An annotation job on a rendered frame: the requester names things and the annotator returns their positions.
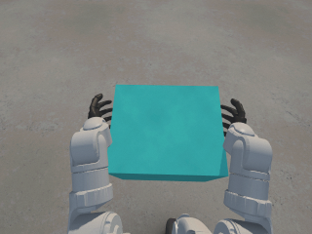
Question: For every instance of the right robot foot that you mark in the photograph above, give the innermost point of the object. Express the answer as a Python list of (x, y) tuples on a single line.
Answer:
[(170, 225)]

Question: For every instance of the robot left forearm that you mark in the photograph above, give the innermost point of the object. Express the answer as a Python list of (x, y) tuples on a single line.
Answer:
[(91, 188)]

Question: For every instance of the robot right shin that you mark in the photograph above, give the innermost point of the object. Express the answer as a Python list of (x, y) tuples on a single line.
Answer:
[(183, 215)]

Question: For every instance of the right robot upper arm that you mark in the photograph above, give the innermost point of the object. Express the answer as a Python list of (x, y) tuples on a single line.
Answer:
[(236, 226)]

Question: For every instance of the robot right forearm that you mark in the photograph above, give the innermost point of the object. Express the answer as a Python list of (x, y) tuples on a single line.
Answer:
[(250, 172)]

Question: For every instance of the carton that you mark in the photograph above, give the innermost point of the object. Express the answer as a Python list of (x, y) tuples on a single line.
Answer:
[(167, 133)]

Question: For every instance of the right robot hand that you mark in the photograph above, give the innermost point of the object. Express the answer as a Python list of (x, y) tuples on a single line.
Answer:
[(238, 114)]

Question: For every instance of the left robot hand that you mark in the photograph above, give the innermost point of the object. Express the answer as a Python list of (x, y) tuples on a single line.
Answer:
[(95, 107)]

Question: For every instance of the left robot upper arm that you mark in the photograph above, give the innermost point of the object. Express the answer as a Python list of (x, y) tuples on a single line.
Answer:
[(97, 223)]

